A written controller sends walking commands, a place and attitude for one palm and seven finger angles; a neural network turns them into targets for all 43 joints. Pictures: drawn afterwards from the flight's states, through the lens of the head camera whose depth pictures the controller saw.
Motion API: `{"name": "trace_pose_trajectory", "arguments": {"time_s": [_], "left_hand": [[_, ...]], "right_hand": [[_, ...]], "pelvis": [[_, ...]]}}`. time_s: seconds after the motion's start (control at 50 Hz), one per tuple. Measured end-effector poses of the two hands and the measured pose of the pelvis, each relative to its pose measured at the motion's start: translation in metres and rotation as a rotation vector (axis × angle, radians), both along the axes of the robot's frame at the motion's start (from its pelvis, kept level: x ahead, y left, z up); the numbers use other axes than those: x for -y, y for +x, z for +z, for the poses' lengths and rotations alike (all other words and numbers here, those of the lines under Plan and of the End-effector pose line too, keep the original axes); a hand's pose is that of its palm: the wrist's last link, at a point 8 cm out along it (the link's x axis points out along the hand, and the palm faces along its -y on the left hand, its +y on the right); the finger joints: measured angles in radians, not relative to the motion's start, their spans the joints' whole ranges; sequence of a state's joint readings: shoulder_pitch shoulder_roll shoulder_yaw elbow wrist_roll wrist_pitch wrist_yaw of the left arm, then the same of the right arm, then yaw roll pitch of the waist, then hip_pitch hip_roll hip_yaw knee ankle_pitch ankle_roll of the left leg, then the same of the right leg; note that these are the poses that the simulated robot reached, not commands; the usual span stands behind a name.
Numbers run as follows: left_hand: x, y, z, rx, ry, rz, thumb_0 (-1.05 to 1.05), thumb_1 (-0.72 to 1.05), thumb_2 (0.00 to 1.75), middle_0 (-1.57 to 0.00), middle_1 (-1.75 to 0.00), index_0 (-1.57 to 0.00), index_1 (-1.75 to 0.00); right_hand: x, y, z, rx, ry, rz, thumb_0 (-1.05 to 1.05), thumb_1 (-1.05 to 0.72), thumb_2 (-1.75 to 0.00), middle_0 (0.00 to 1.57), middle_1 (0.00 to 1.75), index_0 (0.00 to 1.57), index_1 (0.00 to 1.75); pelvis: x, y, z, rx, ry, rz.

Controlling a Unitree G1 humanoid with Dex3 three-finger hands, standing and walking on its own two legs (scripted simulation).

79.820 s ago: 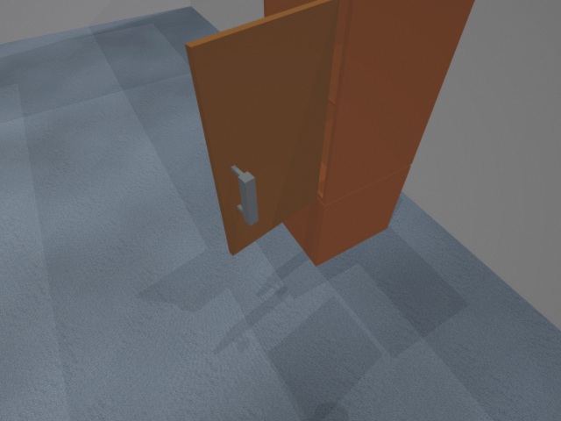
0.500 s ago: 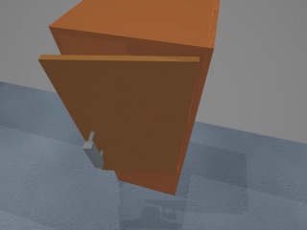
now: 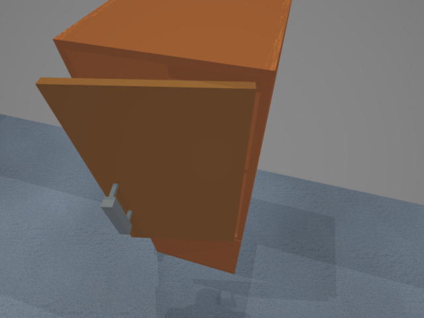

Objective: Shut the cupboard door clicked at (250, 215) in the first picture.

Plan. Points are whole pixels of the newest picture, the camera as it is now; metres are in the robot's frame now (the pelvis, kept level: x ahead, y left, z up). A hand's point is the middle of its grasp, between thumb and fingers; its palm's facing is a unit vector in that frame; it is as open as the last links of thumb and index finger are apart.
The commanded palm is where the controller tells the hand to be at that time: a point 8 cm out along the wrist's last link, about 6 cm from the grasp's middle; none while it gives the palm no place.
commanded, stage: come to a stop and stand still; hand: left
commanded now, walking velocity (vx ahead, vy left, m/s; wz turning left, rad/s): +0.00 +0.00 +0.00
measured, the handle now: (120, 209) +0.37 +0.26 -0.10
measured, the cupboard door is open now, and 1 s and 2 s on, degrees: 13 13 13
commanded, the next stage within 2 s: look again from close up in 0.16 s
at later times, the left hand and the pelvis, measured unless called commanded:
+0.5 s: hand out of the picture -0.03 +0.15 -0.17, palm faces +0.05 -0.98 -0.18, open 7.3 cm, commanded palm none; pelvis -0.01 -0.01 +0.00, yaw +0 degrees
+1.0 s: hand out of the picture -0.05 +0.17 -0.17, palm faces +0.07 -0.98 -0.20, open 7.3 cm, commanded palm none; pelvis -0.03 +0.00 +0.00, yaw +0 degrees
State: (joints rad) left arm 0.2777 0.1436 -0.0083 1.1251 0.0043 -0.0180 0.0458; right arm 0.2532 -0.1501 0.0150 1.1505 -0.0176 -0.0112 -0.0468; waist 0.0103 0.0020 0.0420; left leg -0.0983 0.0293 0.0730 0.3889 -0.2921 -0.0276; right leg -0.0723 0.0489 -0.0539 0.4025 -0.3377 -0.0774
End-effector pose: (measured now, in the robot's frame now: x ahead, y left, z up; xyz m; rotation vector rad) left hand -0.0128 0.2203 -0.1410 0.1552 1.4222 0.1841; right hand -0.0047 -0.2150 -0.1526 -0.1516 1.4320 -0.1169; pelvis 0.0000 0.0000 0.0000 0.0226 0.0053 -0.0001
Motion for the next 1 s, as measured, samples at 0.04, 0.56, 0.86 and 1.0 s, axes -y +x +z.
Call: {"name": "trace_pose_trajectory", "arguments": {"time_s": [0.04, 0.56, 0.86, 1.0], "left_hand": [[0.002, -0.001, 0.000, 0.000, -0.001, 0.002, 0.01, 0.92, 0.90, -0.20, -0.30, -0.20, -0.30], [0.018, -0.026, -0.003, -0.014, -0.036, 0.020, 0.00, 0.91, 0.90, -0.20, -0.30, -0.20, -0.30], [0.014, -0.038, -0.002, -0.020, -0.038, 0.025, 0.00, 0.91, 0.90, -0.20, -0.30, -0.20, -0.30], [0.005, -0.039, -0.001, -0.002, -0.013, 0.034, 0.00, 0.91, 0.90, -0.20, -0.30, -0.20, -0.30]], "right_hand": [[0.001, -0.001, 0.000, -0.002, 0.001, -0.002, 0.01, -0.92, -0.90, 0.20, 0.30, 0.20, 0.30], [-0.001, -0.026, 0.003, -0.018, 0.006, -0.015, 0.01, -0.92, -0.90, 0.20, 0.30, 0.20, 0.30], [-0.015, -0.042, 0.003, -0.041, 0.032, -0.019, 0.00, -0.92, -0.90, 0.20, 0.30, 0.20, 0.30], [-0.011, -0.041, 0.001, -0.028, 0.019, -0.021, 0.01, -0.92, -0.90, 0.20, 0.30, 0.20, 0.30]], "pelvis": [[0.002, 0.000, 0.000, 0.001, 0.000, 0.000], [0.006, -0.014, 0.001, 0.015, -0.004, -0.001], [0.002, -0.022, 0.002, 0.016, -0.003, 0.004], [-0.002, -0.031, 0.001, 0.012, 0.001, 0.000]]}}
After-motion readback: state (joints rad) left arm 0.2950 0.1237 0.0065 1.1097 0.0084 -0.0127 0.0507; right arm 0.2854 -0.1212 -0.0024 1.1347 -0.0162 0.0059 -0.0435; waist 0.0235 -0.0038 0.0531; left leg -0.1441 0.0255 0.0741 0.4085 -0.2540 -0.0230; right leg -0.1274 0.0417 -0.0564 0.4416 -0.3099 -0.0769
